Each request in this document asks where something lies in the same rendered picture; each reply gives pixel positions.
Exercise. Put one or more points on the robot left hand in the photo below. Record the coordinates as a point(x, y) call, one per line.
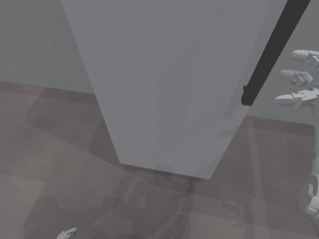
point(68, 234)

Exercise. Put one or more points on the fridge door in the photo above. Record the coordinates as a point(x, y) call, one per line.
point(168, 75)

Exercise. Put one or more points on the right robot upper arm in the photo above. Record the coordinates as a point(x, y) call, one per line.
point(308, 200)

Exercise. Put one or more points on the robot right hand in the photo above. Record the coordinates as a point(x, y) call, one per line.
point(306, 97)

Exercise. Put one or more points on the handle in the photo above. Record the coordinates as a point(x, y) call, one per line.
point(284, 28)

